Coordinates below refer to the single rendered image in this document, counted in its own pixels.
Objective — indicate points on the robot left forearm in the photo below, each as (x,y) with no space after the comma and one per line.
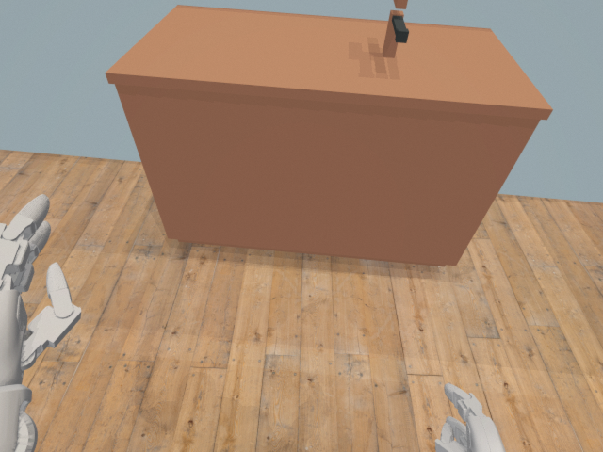
(18,431)

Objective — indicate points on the left robot hand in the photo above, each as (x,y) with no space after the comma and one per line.
(20,245)

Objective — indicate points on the tap lever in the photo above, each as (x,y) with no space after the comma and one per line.
(400,29)

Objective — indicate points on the right robot hand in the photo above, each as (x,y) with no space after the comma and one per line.
(480,433)

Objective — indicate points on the counter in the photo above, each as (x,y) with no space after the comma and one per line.
(323,135)

